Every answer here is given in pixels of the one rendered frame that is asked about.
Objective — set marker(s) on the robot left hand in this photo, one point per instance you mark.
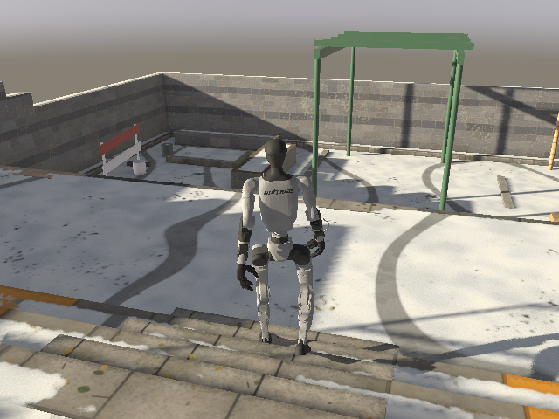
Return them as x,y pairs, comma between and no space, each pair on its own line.
242,278

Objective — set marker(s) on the right robot upper arm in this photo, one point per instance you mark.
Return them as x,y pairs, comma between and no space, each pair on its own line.
305,184

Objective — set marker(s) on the robot left foot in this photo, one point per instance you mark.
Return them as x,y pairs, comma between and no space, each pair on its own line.
261,340

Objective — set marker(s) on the right robot forearm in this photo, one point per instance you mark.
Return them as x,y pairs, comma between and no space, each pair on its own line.
318,228

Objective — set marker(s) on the left robot forearm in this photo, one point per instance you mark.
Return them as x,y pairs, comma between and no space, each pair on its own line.
243,243

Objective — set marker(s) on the robot right hand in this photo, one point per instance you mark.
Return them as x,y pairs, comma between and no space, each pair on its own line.
313,243

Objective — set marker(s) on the left robot upper arm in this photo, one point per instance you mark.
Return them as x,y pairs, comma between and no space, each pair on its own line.
248,199

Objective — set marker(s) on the humanoid robot torso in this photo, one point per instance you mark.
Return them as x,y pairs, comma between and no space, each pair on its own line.
278,204

